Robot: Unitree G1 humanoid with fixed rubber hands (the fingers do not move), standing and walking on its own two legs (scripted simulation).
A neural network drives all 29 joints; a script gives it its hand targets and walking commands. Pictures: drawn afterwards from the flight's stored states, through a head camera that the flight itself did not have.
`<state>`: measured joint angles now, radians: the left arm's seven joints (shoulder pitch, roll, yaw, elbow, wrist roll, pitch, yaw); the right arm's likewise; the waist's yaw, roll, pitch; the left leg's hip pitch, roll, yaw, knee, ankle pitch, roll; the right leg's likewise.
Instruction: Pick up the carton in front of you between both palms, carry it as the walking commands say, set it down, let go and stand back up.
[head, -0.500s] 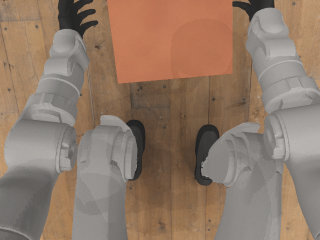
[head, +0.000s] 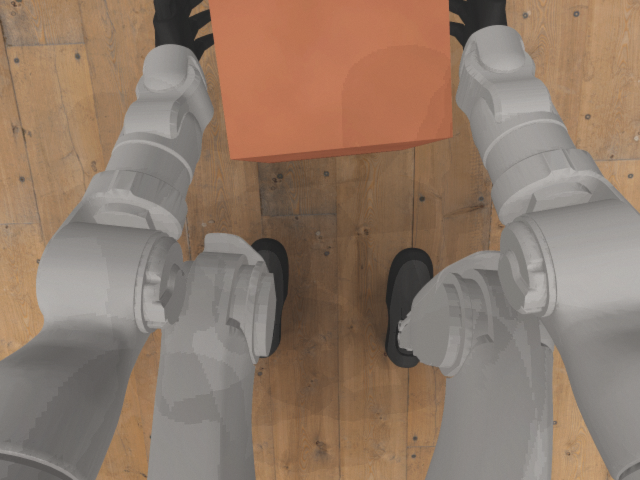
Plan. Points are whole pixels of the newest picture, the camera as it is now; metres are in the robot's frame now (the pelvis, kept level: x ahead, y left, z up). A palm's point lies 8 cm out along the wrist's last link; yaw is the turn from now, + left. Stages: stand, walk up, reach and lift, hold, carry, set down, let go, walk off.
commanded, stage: reach and lift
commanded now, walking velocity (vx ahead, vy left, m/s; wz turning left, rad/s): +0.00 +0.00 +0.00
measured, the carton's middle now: (330, 69) +0.51 +0.03 -0.25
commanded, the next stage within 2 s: none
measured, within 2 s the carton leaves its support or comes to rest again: leaves its support in 0.12 s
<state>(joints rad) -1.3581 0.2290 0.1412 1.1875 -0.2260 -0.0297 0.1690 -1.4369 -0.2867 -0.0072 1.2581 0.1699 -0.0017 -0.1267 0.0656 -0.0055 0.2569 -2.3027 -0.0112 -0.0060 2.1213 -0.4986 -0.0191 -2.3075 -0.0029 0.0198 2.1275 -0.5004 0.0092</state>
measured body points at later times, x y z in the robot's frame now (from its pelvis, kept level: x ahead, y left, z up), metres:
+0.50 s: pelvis +0.01 +0.00 +0.06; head +0.25 +0.01 +0.44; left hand +0.48 +0.19 +0.00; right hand +0.52 -0.11 -0.01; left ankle +0.13 +0.12 -0.34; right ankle +0.13 -0.12 -0.34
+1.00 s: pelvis +0.05 +0.01 +0.19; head +0.22 +0.02 +0.61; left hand +0.47 +0.18 +0.15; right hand +0.49 -0.12 +0.15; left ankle +0.13 +0.12 -0.34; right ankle +0.13 -0.12 -0.34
